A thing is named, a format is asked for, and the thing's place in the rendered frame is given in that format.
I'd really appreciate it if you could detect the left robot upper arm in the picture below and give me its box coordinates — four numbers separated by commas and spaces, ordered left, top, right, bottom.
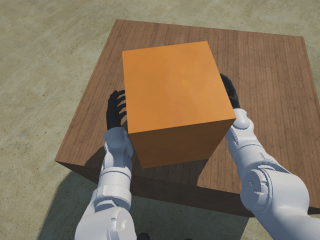
74, 206, 137, 240

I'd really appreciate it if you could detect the right robot hand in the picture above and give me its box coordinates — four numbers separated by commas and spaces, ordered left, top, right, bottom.
219, 73, 241, 109

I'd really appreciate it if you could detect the right robot upper arm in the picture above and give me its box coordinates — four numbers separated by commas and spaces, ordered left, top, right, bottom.
240, 168, 320, 240

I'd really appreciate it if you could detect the left robot hand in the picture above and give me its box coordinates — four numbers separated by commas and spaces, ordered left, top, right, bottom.
106, 90, 127, 130

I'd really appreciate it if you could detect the robot left forearm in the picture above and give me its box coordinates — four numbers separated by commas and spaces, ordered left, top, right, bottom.
74, 127, 134, 238

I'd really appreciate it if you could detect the pedestal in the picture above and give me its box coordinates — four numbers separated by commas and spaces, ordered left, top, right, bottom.
54, 19, 320, 218

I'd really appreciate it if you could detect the robot right forearm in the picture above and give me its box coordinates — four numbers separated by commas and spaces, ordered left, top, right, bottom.
225, 108, 310, 207

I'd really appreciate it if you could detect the carton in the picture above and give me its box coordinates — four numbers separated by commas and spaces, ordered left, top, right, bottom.
122, 41, 237, 169

